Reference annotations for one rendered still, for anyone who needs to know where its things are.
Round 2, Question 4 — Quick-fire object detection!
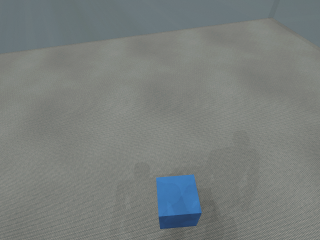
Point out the carton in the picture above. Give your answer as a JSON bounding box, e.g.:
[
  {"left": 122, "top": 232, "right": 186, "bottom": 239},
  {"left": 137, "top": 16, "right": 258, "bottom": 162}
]
[{"left": 156, "top": 174, "right": 202, "bottom": 229}]

